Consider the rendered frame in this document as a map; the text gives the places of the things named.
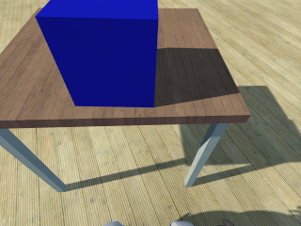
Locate table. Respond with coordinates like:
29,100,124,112
0,8,251,192

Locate carton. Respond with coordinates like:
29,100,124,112
35,0,159,107

